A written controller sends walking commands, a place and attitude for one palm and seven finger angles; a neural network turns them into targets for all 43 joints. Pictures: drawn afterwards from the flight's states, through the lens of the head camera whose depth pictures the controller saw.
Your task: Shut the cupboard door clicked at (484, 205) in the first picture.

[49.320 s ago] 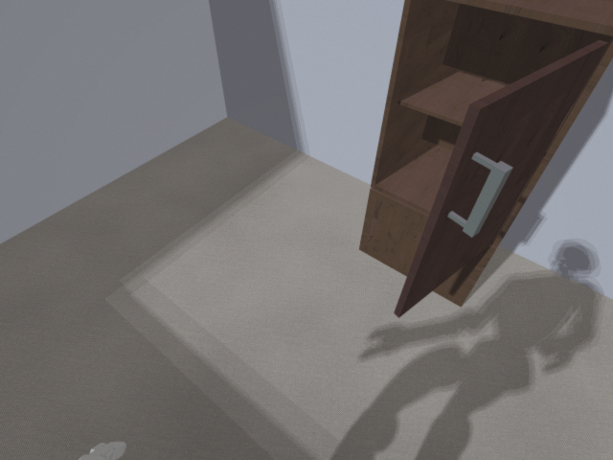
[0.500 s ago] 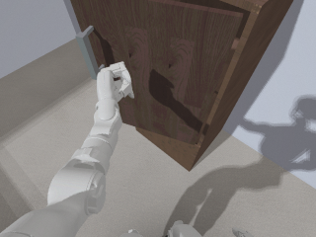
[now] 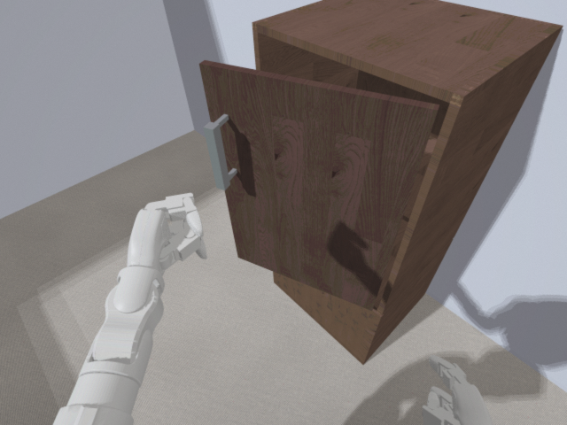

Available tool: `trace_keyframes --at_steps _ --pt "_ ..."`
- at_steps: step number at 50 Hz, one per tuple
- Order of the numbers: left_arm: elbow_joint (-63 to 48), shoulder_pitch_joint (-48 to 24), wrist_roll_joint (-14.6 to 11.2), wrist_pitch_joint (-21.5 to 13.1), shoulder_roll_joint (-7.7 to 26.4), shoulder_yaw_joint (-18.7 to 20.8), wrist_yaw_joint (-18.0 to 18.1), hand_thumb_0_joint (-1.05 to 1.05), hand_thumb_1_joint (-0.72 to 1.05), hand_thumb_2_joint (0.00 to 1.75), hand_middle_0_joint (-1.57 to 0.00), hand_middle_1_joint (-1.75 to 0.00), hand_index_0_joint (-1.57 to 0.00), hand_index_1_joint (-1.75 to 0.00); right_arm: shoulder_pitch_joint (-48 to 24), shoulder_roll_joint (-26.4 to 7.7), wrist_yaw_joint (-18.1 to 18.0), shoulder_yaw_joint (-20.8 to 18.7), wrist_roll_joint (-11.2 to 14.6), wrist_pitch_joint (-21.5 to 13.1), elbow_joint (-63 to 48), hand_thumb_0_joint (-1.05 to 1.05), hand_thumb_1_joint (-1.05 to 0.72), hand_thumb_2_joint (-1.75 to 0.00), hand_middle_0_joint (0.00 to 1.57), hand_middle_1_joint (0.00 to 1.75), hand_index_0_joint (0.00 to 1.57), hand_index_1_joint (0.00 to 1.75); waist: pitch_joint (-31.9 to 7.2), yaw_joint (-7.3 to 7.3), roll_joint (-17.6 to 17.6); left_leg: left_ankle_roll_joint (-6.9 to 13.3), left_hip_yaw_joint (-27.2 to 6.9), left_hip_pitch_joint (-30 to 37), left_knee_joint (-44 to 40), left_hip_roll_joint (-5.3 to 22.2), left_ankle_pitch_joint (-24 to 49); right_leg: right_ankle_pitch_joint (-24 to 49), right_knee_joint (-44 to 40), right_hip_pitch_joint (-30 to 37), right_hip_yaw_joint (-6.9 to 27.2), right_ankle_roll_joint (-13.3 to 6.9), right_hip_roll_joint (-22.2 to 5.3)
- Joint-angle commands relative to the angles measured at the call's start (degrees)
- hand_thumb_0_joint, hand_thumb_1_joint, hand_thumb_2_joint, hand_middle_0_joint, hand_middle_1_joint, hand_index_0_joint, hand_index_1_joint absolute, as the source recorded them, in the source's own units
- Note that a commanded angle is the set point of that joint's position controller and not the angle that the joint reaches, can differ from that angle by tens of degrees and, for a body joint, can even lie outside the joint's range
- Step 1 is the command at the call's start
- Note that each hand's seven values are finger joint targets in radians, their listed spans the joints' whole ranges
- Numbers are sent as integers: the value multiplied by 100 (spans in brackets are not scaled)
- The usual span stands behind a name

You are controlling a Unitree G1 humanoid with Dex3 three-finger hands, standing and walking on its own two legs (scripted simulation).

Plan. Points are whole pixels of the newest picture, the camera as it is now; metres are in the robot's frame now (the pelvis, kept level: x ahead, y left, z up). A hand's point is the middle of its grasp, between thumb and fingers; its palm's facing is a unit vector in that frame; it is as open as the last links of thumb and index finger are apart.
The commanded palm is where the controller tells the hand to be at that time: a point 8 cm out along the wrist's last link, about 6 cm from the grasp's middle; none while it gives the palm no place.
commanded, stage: draw the hand back to the body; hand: left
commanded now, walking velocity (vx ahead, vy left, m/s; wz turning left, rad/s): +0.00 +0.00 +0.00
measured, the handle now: (223, 152) +0.62 +0.16 +0.05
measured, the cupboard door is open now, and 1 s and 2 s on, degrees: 21 21 21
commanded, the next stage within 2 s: step back with the hand held close in 1.00 s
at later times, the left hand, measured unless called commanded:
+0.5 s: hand (55, 284) +0.23 +0.26 +0.16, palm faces +0.34 -0.87 -0.36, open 5.2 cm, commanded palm +0.18 +0.31 +0.18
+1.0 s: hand (0, 299) +0.20 +0.29 +0.18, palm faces +0.44 -0.81 -0.39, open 7.4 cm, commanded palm +0.15 +0.34 +0.19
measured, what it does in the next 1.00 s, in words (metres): stands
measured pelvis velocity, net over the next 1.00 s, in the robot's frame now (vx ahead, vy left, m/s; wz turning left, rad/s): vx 0.02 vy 0.03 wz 0.02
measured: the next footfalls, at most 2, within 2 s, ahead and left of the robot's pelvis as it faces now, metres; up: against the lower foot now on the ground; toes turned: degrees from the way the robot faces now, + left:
none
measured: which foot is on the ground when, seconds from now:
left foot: down 0.00-1.00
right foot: down 0.00-1.00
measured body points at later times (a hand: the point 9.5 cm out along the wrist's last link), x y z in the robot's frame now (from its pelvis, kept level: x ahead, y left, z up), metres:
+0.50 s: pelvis +0.02 +0.03 +0.02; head +0.00 +0.00 +0.47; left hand +0.21 +0.31 +0.18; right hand +0.21 -0.17 -0.08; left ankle -0.01 +0.08 -0.72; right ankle +0.03 -0.07 -0.72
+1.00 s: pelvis +0.02 +0.03 +0.02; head -0.02 +0.02 +0.47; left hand +0.17 +0.33 +0.20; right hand +0.21 -0.18 -0.06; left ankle -0.01 +0.08 -0.72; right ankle +0.03 -0.07 -0.72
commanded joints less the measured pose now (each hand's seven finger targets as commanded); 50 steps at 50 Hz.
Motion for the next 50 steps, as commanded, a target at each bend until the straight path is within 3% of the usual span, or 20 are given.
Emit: trace_keyframes --at_steps 1,6,11,14,17,19,25,29,31,32,34,35,38,41,44,50 --pt "-2227 -887 86 -73 1176 528 200 0 90 90 -102 -120 -102 -120 -726 -311 -167 -46 -6 -60 -915 0 -90 -90 20 30 20 30 -846 142 -472 -107 -234 48 -895 356 736 738 -1090 1634 754 374 -737" --pt "-3038 -461 215 138 1148 462 319 0 90 90 -89 -105 -89 -105 -772 -301 -193 31 -60 -86 -855 0 -90 -90 20 30 20 30 -523 83 265 -163 -405 792 -1299 438 1174 1023 -1237 1516 393 208 -539" --pt "-3653 464 239 276 1156 575 377 0 90 90 -75 -90 -75 -90 -825 -318 -173 55 -136 -160 -855 0 -90 -90 20 30 20 30 -414 140 47 -220 -523 1086 -1565 516 1581 1265 -1363 1706 259 189 -496" --pt "-3798 1076 241 330 1340 867 418 0 90 90 -67 -81 -67 -81 -834 -370 -171 39 -181 -208 -800 0 -90 -90 20 30 20 30 -273 208 -198 -247 -588 1092 -1666 548 1724 1289 -1445 1801 210 186 -470" --pt "-4092 1392 247 337 1437 1122 445 0 90 90 -58 -72 -58 -72 -877 -344 -157 33 -196 -215 -798 0 -90 -90 20 30 20 30 -247 240 -78 -296 -591 1100 -1735 546 1790 1296 -1464 1906 185 187 -486" --pt "-4265 1751 250 320 1726 1500 476 0 90 90 -53 -66 -53 -66 -870 -379 -145 -5 -211 -246 -754 0 -90 -90 20 30 20 30 -281 305 -75 -330 -608 1075 -1735 561 1935 1339 -1488 2022 184 178 -479" --pt "-5025 2603 255 235 1918 1979 536 0 90 90 -36 -48 -36 -48 -826 -345 -93 -62 -196 -449 -722 0 -90 -90 20 30 20 30 -459 367 403 -487 -705 1263 -1654 663 2733 1572 -1405 2079 154 206 -483" --pt "-4892 3275 228 246 2143 2479 579 0 90 90 -25 -36 -25 -36 -772 -405 -84 -132 -178 -529 -683 0 -90 -90 20 30 20 30 -128 435 87 -562 -744 1023 -1688 707 2727 1514 -1420 2006 120 199 -426" --pt "-4948 3384 207 209 2188 2634 583 0 90 90 -20 -30 -20 -30 -768 -395 -92 -162 -153 -544 -696 0 -90 -90 20 30 20 30 -11 427 139 -568 -721 954 -1731 714 2446 1358 -1417 1940 123 207 -426" --pt "-4812 3294 219 202 1918 2378 562 0 90 90 -20 -30 -20 -30 -758 -403 -92 -152 -155 -562 -659 0 -90 -90 20 30 20 30 189 361 74 -555 -756 912 -1765 705 2218 1230 -1438 1780 121 215 -433" --pt "-4726 3086 248 194 1751 2170 562 0 90 90 -20 -30 -20 -30 -739 -487 -104 -198 -159 -606 -629 0 -90 -90 20 30 20 30 380 281 -62 -498 -798 891 -1827 725 1731 985 -1493 1569 122 234 -440" --pt "-4683 3017 251 193 1717 2108 574 0 90 90 -20 -30 -20 -30 -727 -504 -112 -197 -159 -622 -610 0 -90 -90 20 30 20 30 442 262 86 -475 -795 888 -1831 713 1575 905 -1480 1508 152 235 -452" --pt "-4819 2764 306 130 1764 2069 636 0 90 90 -20 -30 -20 -30 -701 -523 -137 -202 -173 -696 -587 0 -90 -90 20 30 20 30 256 270 137 -441 -940 898 -1913 716 1085 760 -1401 1547 146 251 -454" --pt "-5132 2686 315 71 1973 2219 694 0 90 90 -20 -30 -20 -30 -736 -500 -175 -182 -194 -788 -598 0 -90 -90 20 30 20 30 -70 348 335 -431 -947 908 -1941 685 961 783 -1343 1800 175 230 -459" --pt "-5205 2834 315 67 2202 2473 729 0 90 90 -20 -30 -20 -30 -761 -476 -194 -165 -199 -839 -574 0 -90 -90 20 30 20 30 -132 426 310 -458 -893 813 -1924 664 1142 886 -1362 1994 194 192 -423" --pt "-4864 3030 276 112 1913 2363 662 0 90 90 -20 -30 -20 -30 -743 -422 -149 -134 -198 -825 -537 0 -90 -90 20 30 20 30 393 381 378 -537 -780 683 -1896 655 1556 980 -1428 1830 190 150 -422"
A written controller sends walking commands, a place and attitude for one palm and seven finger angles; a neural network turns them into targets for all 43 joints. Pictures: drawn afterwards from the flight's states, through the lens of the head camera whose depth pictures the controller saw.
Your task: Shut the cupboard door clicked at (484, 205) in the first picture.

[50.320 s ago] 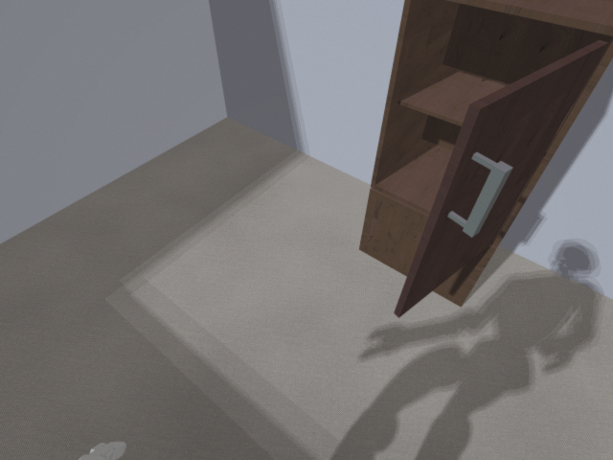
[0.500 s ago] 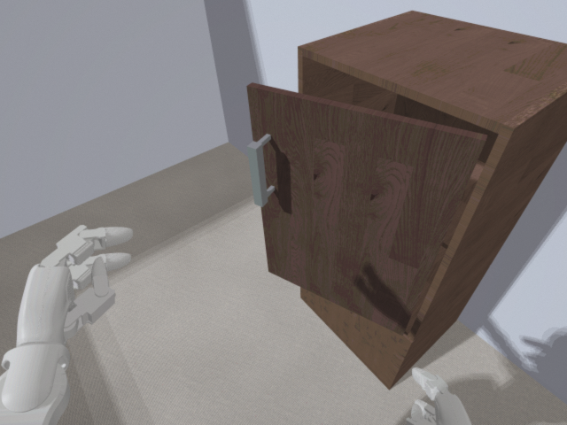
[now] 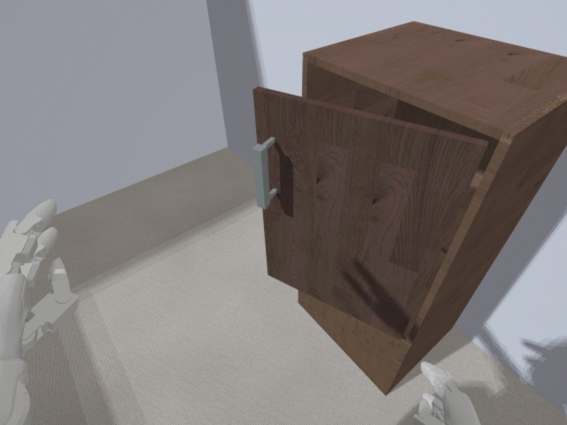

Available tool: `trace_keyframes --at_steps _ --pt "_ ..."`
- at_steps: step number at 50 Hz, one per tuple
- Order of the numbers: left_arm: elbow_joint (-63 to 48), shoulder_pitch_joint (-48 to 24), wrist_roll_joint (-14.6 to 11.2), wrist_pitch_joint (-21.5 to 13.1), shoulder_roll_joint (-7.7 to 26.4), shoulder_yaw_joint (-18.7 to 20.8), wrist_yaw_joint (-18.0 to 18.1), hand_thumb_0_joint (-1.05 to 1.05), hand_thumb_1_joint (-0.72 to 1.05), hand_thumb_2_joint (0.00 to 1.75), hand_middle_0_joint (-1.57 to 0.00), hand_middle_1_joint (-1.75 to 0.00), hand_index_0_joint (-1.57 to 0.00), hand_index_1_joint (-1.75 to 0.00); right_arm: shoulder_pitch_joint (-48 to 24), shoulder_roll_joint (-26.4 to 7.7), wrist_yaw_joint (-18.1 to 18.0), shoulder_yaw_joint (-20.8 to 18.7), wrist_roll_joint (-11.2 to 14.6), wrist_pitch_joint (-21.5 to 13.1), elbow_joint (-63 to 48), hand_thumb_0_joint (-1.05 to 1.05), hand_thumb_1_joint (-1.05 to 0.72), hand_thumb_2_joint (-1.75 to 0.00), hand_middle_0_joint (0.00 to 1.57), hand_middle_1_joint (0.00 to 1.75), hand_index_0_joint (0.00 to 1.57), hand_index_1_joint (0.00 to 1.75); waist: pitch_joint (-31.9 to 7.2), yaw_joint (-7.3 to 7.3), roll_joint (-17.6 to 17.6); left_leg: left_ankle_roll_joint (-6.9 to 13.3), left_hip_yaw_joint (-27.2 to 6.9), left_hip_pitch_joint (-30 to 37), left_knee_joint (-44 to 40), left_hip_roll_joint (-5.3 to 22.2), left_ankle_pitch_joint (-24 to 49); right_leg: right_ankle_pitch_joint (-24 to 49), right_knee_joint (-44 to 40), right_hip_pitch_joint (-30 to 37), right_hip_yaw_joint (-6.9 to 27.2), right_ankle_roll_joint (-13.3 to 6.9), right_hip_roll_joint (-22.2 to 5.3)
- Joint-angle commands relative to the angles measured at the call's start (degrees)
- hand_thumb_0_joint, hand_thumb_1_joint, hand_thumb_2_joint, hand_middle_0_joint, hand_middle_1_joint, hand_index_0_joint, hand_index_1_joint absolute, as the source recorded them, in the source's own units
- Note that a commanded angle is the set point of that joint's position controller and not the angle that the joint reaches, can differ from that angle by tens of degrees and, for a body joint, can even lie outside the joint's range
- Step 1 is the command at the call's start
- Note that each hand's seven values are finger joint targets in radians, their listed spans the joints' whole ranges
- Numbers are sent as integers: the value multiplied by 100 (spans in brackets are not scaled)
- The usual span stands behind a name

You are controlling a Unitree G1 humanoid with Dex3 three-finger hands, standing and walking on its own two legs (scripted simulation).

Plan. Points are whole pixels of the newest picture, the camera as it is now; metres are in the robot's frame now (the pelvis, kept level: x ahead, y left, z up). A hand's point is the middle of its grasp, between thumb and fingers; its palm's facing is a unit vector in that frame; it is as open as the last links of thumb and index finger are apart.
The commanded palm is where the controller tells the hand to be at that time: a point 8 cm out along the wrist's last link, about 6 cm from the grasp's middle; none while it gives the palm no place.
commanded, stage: step back with the hand held close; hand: left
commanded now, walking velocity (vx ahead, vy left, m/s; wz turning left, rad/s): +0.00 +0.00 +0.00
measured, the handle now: (267, 173) +0.61 +0.11 +0.04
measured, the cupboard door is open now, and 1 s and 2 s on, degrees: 21 21 21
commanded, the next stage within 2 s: stop stepping back and stand still in 1.62 s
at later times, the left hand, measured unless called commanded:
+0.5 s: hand (79, 300) +0.19 +0.25 +0.16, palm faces +0.35 -0.80 -0.49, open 7.4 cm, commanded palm +0.13 +0.30 +0.18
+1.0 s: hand (17, 370) +0.12 +0.27 +0.16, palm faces +0.45 -0.77 -0.46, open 7.4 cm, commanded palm +0.05 +0.30 +0.18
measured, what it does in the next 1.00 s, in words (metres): shifts its weight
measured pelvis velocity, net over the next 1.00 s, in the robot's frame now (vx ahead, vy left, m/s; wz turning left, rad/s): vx -0.09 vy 0.00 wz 0.00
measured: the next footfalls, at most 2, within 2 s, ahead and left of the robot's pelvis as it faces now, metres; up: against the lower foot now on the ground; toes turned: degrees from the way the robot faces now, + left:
left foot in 1.54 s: -0.06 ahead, +0.11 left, +0.00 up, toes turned +13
right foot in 1.90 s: -0.36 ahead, -0.12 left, +0.00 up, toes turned -1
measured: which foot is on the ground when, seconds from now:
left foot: down 0.00-1.00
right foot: down 0.00-1.00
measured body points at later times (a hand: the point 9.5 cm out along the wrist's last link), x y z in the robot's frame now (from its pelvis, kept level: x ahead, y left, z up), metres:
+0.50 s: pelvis -0.01 +0.00 -0.01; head -0.01 -0.01 +0.44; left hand +0.17 +0.29 +0.18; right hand +0.15 -0.26 -0.10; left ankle -0.02 +0.04 -0.74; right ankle +0.01 -0.11 -0.74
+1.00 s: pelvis -0.09 +0.00 -0.02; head -0.09 +0.02 +0.43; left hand +0.09 +0.31 +0.18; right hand +0.06 -0.25 -0.10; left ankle -0.02 +0.05 -0.74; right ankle -0.03 -0.12 -0.74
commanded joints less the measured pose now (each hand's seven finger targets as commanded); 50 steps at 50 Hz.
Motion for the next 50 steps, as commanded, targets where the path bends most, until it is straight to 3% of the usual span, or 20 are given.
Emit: trace_keyframes --at_steps 1,3,6,7,8,12,16,17,19,22,24,27,30,34,38,39,42,44,46,50 --pt "-1073 -578 -29 -339 1009 760 91 0 90 90 -20 -30 -20 -30 -788 -637 -24 -233 9 -287 -911 0 -90 -90 20 30 20 30 69 -11 235 -743 -679 -678 -684 845 1219 620 -157 315 156 -79 -256" --pt "-1004 -573 -26 -327 943 695 66 0 90 90 -20 -30 -20 -30 -774 -653 -4 -248 8 -273 -933 0 -90 -90 20 30 20 30 110 -23 152 -734 -699 -659 -692 871 1164 577 -149 235 138 -56 -250" --pt "-991 -448 -52 -328 957 722 47 0 90 90 -20 -30 -20 -30 -776 -668 5 -275 4 -251 -979 0 -90 -90 20 30 20 30 -128 4 -70 -677 -622 -596 -632 844 1194 603 -160 328 157 -46 -269" --pt "-1436 -1144 -65 -642 1671 1487 120 0 90 90 -20 -30 -20 -30 -772 -853 -32 -357 19 -134 -1189 0 -90 -90 20 30 20 30 -99 -233 41 -401 -772 -1378 -597 951 321 760 -83 429 813 -70 -561" --pt "-872 -442 -131 -716 1256 1225 111 0 90 90 -20 -30 -20 -30 -658 -736 -78 -347 13 -49 -1071 0 -90 -90 20 30 20 30 -262 -249 -234 -337 -761 -1227 -418 848 230 614 -157 185 914 -130 -786" --pt "-860 -22 -101 -873 1064 978 115 0 90 90 -20 -30 -20 -30 -679 -760 -63 -416 -16 171 -1062 0 -90 -90 20 30 20 30 -581 -327 -221 -376 -685 -1076 -21 877 808 992 -2 -134 1087 -230 -1055" --pt "-1190 115 -73 -941 1253 1107 170 0 90 90 -20 -30 -20 -30 -669 -786 -100 -496 11 304 -1140 0 -90 -90 20 30 20 30 -1044 -331 -177 -456 -697 -1158 240 994 1985 2083 638 91 970 -225 -1065" --pt "-1177 191 -88 -929 1319 1187 184 0 90 90 -20 -30 -20 -30 -650 -783 -113 -506 16 346 -1172 0 -90 -90 20 30 20 30 -1111 -327 -300 -477 -713 -1188 304 1012 2253 2278 764 110 951 -215 -1063" --pt "-1382 236 -85 -927 1543 1377 211 0 90 90 -20 -30 -20 -30 -664 -813 -130 -547 23 420 -1215 0 -90 -90 20 30 20 30 -1245 -328 -276 -496 -704 -1206 419 1042 2622 2551 925 112 935 -201 -1060" --pt "-1425 433 -95 -915 1501 1389 226 0 90 90 -20 -30 -20 -30 -639 -781 -161 -556 38 536 -1314 0 -90 -90 20 30 20 30 -1250 -349 -278 -497 -767 -1263 464 1133 2870 2422 1123 -33 937 -155 -991" --pt "-1405 510 -84 -916 1604 1524 240 0 90 90 -20 -30 -20 -30 -654 -824 -180 -587 12 580 -1313 0 -90 -90 20 30 20 30 -1179 -332 -229 -444 -843 -1451 341 1205 2649 2115 1148 -96 878 -87 -874" --pt "-1326 511 -66 -925 1463 1417 238 0 90 90 -20 -30 -20 -30 -650 -814 -200 -570 -8 625 -1372 0 -90 -90 20 30 20 30 -922 -364 -216 -345 -1004 -1866 85 1319 2107 1621 1208 -75 869 -15 -699" --pt "-1301 383 -9 -964 1383 1325 236 0 90 90 -20 -30 -20 -30 -684 -853 -236 -555 -37 599 -1384 0 -90 -90 20 30 20 30 -642 -357 -127 -192 -1145 -2478 -211 1398 1013 1086 1194 55 882 47 -578" --pt "-1283 53 137 -1037 1445 1384 271 0 90 90 -20 -30 -20 -30 -678 -922 -273 -560 -67 533 -1402 0 -90 -90 20 30 20 30 -343 -348 -68 55 -1354 -3551 -654 1474 -1085 441 1290 435 908 110 -451" --pt "-1432 -337 321 -1126 1299 1255 303 0 90 90 -20 -30 -20 -30 -609 -959 -275 -549 -100 443 -1432 0 -90 -90 20 30 20 30 -141 -393 294 259 -1659 -4452 -1117 1676 -2673 37 1755 811 773 195 -236" --pt "-1498 -460 363 -1159 1443 1363 314 0 90 90 -20 -30 -20 -30 -627 -981 -287 -555 -124 411 -1417 0 -90 -90 20 30 20 30 -101 -371 359 281 -1802 -4612 -1286 1777 -2853 -2 1894 884 690 225 -122" --pt "-1504 -589 427 -1212 1376 1351 305 0 90 90 -20 -30 -20 -30 -569 -940 -281 -570 -142 335 -1418 0 -90 -90 20 30 20 30 -96 -380 225 330 -1840 -4888 -1312 1873 -2965 178 2188 1152 599 255 -11" --pt "-1451 -416 422 -1282 1554 1562 306 0 90 90 -20 -30 -20 -30 -507 -946 -256 -601 -162 272 -1402 0 -90 -90 20 30 20 30 -136 -382 -81 260 -1731 -4532 -995 1676 -2433 458 1798 939 772 189 -64" --pt "-1409 -109 309 -1358 1398 1447 295 0 90 90 -20 -30 -20 -30 -467 -887 -212 -577 -133 243 -1356 0 -90 -90 20 30 20 30 -315 -412 -295 132 -1449 -3877 -489 1378 -1475 903 1434 505 1088 49 -275" --pt "-1617 168 300 -1470 1353 1474 273 0 90 90 -20 -30 -20 -30 -482 -884 -117 -591 -126 193 -1299 0 -90 -90 20 30 20 30 -763 -401 -56 83 -1274 -3839 -268 1353 -1509 619 1458 580 1198 6 -408"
